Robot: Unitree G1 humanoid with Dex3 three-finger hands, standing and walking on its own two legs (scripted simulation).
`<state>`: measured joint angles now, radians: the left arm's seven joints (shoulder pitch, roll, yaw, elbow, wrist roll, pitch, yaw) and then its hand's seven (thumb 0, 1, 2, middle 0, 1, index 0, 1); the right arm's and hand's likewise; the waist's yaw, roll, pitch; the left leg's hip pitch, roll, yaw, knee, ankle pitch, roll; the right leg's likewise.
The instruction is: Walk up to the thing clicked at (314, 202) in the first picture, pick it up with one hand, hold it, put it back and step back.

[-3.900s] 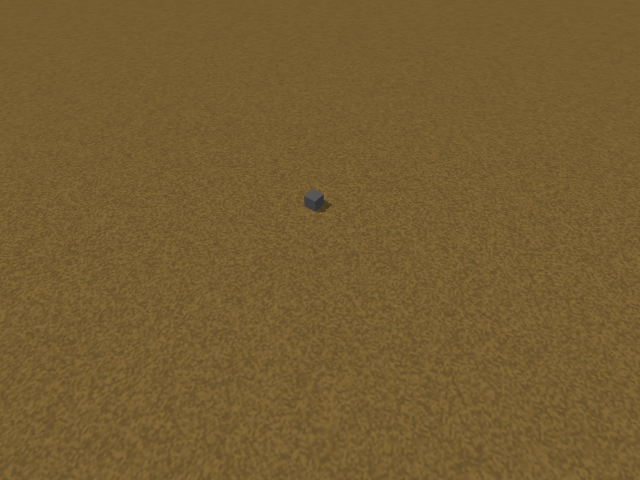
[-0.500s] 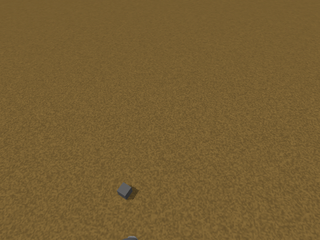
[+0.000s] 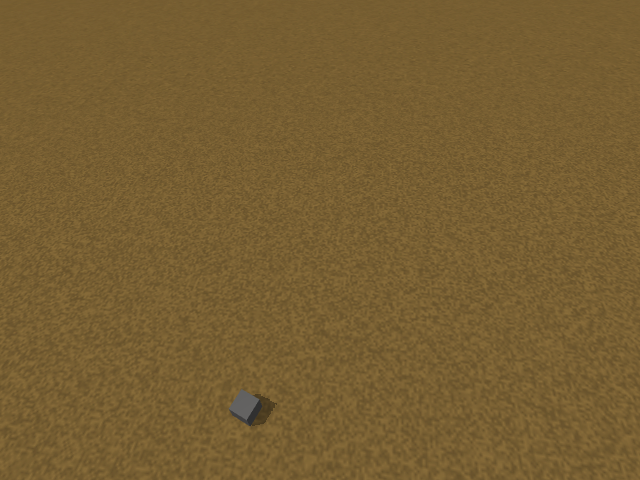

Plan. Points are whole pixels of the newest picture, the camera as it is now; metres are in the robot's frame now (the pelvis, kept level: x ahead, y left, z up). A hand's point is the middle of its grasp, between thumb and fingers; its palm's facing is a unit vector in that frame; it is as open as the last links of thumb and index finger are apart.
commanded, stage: walk up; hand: left
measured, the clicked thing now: (245, 407) +0.44 +0.26 -0.72
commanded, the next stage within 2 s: stand in 1.02 s
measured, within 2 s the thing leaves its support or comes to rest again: neither
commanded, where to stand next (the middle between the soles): +0.08 +0.00 m, yaw +1 degrees
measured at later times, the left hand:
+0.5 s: hand out of the picture +0.11 +0.25 -0.13, palm faces -0.02 -0.94 -0.33, open 7.4 cm
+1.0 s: hand out of the picture +0.10 +0.25 -0.13, palm faces +0.00 -0.94 -0.33, open 7.4 cm
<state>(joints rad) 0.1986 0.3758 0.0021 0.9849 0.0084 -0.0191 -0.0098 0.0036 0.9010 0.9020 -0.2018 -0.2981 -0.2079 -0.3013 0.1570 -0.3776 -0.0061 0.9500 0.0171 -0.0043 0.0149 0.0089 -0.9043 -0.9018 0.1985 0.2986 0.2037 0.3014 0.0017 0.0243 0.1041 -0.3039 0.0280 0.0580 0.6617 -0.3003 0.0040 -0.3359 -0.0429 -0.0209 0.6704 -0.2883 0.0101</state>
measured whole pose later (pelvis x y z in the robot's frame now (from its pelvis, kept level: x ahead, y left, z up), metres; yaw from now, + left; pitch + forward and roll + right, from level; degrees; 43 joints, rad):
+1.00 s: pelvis +0.03 +0.00 +0.03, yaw +1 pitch -2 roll +0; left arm 0.08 0.34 0.01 1.17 0.01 -0.01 -0.02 0.00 0.90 0.90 -0.20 -0.30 -0.21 -0.30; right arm 0.07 -0.35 0.00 1.17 0.00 -0.01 0.02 0.01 -0.90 -0.90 0.20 0.30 0.20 0.30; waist 0.00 0.01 0.05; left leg -0.12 0.03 0.05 0.32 -0.17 -0.01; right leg -0.14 -0.03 -0.04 0.32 -0.14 0.01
